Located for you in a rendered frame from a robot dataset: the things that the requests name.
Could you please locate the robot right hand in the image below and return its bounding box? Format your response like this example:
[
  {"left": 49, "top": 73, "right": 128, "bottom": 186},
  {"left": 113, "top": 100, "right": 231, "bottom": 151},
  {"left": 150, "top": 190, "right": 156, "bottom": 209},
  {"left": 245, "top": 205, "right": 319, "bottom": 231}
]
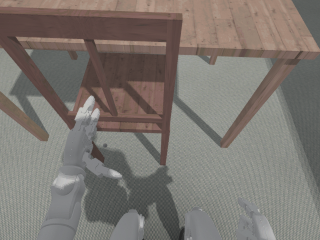
[{"left": 235, "top": 197, "right": 276, "bottom": 240}]

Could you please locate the left robot thigh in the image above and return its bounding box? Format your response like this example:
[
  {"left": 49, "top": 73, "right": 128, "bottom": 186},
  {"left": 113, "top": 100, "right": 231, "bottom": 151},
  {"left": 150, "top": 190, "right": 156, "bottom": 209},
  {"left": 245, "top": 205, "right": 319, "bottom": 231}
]
[{"left": 109, "top": 212, "right": 145, "bottom": 240}]

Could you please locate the table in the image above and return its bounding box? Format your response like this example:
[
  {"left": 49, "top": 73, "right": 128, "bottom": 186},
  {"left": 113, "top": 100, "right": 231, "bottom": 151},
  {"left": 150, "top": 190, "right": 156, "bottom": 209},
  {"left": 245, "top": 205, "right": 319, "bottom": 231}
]
[{"left": 0, "top": 0, "right": 320, "bottom": 148}]

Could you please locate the robot left hand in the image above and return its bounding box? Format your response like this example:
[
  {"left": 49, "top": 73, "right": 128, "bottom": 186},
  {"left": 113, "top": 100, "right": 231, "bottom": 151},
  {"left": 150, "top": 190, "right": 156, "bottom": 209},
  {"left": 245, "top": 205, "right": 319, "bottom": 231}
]
[{"left": 63, "top": 95, "right": 123, "bottom": 180}]

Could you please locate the right robot shin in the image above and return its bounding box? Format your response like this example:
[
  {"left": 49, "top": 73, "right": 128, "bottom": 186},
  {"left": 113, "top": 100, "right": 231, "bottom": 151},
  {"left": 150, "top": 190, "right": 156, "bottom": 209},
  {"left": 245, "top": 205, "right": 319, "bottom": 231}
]
[{"left": 184, "top": 206, "right": 202, "bottom": 240}]

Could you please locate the robot left forearm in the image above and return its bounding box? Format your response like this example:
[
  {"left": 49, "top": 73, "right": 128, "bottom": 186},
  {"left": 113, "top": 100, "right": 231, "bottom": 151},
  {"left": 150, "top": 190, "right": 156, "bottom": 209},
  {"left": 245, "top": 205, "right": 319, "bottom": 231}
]
[{"left": 36, "top": 165, "right": 86, "bottom": 240}]

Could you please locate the chair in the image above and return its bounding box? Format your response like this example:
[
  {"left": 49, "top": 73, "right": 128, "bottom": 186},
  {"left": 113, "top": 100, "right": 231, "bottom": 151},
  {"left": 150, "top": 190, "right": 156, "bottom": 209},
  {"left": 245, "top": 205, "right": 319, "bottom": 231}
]
[{"left": 0, "top": 6, "right": 183, "bottom": 166}]

